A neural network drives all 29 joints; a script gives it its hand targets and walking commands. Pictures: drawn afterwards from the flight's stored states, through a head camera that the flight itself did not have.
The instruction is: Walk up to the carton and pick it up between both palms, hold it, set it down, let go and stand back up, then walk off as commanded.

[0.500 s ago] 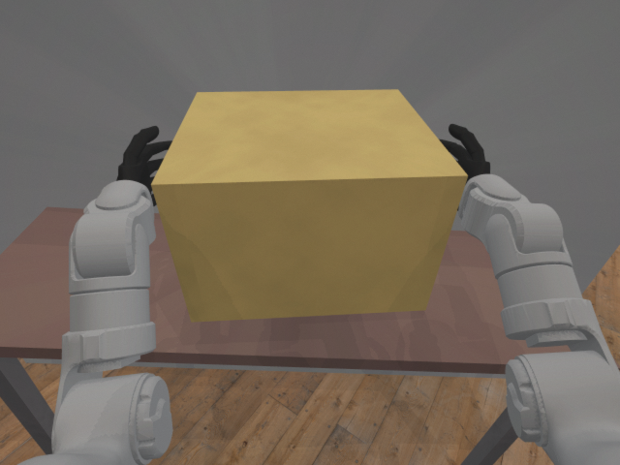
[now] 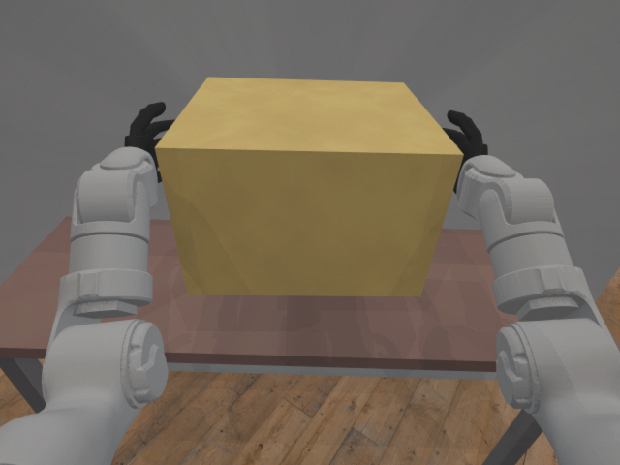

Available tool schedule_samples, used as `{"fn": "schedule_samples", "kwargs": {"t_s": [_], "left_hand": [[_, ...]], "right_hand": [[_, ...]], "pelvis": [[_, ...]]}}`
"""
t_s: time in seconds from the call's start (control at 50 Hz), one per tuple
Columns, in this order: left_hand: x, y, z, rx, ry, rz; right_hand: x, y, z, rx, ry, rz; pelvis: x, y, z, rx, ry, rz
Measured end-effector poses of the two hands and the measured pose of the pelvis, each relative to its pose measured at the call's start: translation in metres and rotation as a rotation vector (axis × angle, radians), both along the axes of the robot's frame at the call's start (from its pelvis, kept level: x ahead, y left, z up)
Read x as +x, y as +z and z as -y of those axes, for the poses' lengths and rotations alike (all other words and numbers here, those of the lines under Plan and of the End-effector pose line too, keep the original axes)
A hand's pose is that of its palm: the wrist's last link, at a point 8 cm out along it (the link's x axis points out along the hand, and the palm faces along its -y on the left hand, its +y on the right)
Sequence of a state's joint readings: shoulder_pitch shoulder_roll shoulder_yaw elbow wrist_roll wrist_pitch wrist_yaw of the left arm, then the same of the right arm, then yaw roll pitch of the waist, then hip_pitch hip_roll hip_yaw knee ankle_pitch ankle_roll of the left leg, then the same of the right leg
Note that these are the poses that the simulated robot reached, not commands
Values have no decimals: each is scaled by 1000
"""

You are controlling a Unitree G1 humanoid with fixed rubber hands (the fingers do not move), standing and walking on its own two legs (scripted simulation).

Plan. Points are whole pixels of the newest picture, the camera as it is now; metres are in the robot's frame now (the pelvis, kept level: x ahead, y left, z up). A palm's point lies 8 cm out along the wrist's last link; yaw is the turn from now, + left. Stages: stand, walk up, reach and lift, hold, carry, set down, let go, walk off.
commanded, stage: hold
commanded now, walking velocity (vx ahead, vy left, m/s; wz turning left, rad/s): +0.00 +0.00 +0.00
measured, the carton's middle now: (306, 178) +0.44 +0.00 +0.22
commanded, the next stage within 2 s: none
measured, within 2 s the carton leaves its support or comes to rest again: neither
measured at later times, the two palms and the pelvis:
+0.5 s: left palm (136, 195) +0.36 +0.21 +0.24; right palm (461, 181) +0.37 -0.19 +0.26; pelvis +0.01 +0.01 +0.00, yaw +0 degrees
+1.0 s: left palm (141, 162) +0.38 +0.20 +0.27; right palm (466, 166) +0.38 -0.19 +0.28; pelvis +0.01 +0.00 +0.00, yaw +0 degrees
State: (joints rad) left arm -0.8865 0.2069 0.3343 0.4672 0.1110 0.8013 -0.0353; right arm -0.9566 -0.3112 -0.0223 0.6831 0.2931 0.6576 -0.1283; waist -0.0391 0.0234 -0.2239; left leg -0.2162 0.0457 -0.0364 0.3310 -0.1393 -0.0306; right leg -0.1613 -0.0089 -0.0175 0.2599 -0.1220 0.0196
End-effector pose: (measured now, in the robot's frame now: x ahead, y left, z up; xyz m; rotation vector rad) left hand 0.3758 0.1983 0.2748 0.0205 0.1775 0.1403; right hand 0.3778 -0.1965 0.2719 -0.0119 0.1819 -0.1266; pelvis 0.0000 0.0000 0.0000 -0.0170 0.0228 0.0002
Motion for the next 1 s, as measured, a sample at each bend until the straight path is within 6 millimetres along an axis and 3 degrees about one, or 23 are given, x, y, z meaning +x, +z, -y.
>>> {"fn": "schedule_samples", "kwargs": {"t_s": [0.18, 0.38, 0.58, 0.74, 1.0], "left_hand": [[5, -16, -12, -17, -7, 7], [-10, -41, -14, -38, 10, 3], [-23, -25, -4, -28, 22, 24], [-18, -13, 6, -5, 13, -11], [4, -1, -3, -5, -4, 3]], "right_hand": [[5, 2, -12, -21, -3, 5], [-2, -11, -15, -14, 9, 0], [-14, -10, -4, 23, 12, 21], [-13, -12, 6, 21, 4, -12], [3, 4, -3, -6, -3, 1]], "pelvis": [[17, 1, -8, -6, -4, 28], [16, 0, -10, -14, -6, 45], [-1, 0, -4, -11, -4, 47], [-11, -1, 2, -1, -3, 17], [6, 0, -1, -1, -2, 4]]}}
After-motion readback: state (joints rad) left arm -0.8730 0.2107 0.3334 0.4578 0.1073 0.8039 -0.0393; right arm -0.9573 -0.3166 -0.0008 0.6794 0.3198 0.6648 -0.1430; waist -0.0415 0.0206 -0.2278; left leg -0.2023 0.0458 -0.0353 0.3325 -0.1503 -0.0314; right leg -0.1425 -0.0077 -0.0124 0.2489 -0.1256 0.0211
